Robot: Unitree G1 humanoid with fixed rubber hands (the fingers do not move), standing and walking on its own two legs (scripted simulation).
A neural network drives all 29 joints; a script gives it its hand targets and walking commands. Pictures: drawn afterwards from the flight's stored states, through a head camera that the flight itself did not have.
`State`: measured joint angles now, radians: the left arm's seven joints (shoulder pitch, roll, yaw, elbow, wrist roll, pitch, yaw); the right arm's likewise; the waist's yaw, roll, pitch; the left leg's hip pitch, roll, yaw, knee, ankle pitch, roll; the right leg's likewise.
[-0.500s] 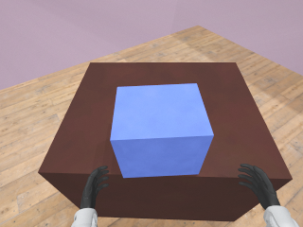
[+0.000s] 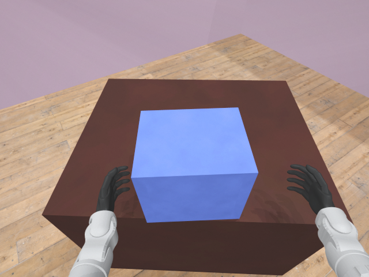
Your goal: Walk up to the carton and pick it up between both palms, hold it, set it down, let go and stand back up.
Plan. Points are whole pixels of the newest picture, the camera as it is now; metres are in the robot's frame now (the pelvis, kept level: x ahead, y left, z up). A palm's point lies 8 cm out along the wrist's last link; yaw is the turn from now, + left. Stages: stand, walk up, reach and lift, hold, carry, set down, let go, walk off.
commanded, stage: reach and lift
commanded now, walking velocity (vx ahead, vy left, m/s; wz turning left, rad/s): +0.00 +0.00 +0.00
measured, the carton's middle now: (191, 166) +0.41 +0.01 -0.03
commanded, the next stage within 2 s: none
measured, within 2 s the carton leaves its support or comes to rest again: neither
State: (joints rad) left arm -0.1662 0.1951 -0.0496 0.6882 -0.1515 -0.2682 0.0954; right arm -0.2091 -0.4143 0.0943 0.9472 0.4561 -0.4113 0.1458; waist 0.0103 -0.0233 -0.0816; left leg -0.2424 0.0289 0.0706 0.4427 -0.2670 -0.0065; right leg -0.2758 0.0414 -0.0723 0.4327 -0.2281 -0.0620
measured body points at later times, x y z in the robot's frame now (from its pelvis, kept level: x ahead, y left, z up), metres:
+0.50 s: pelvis -0.01 +0.01 +0.00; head +0.00 +0.01 +0.45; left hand +0.36 +0.21 +0.06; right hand +0.35 -0.28 +0.07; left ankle -0.03 +0.12 -0.74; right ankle +0.00 -0.08 -0.74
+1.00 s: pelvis -0.02 +0.00 +0.00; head +0.02 +0.00 +0.44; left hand +0.43 +0.20 +0.13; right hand +0.43 -0.28 +0.12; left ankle -0.03 +0.12 -0.74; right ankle +0.00 -0.08 -0.74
